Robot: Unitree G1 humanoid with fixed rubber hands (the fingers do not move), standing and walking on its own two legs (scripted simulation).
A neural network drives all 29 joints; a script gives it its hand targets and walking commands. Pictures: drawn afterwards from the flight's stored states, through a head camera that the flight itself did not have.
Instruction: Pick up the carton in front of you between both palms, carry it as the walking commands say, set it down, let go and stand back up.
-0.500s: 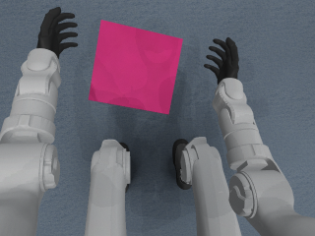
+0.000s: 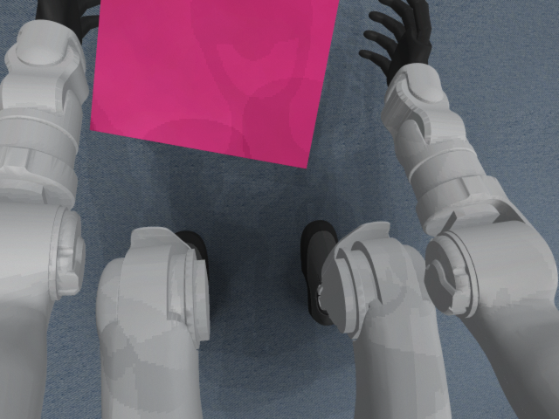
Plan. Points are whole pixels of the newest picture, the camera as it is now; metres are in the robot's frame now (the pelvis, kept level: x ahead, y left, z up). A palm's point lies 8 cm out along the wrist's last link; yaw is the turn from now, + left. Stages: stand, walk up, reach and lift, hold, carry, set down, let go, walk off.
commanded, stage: reach and lift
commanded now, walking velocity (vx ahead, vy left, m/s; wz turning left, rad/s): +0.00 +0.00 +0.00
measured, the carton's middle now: (218, 71) +0.50 +0.09 -0.25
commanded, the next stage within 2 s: none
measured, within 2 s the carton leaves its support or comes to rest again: leaves its support in 0.72 s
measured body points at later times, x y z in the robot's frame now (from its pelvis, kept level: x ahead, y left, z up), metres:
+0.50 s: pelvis +0.00 +0.00 +0.01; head +0.35 +0.08 +0.27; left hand +0.54 +0.23 -0.18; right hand +0.52 -0.08 -0.17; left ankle +0.11 +0.12 -0.34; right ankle +0.14 -0.13 -0.34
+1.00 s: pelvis +0.00 -0.01 +0.03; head +0.28 +0.09 +0.37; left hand +0.50 +0.24 -0.07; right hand +0.50 -0.06 -0.06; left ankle +0.11 +0.12 -0.34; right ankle +0.14 -0.14 -0.34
